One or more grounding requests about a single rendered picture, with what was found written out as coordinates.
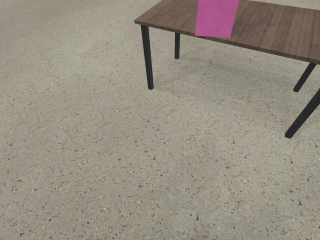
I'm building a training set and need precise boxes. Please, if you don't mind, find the table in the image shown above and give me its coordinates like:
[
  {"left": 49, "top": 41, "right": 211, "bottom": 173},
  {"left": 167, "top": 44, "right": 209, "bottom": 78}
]
[{"left": 134, "top": 0, "right": 320, "bottom": 139}]

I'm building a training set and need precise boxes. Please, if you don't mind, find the carton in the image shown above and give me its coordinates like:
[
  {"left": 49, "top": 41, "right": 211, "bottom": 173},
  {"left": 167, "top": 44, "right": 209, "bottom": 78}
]
[{"left": 195, "top": 0, "right": 239, "bottom": 38}]

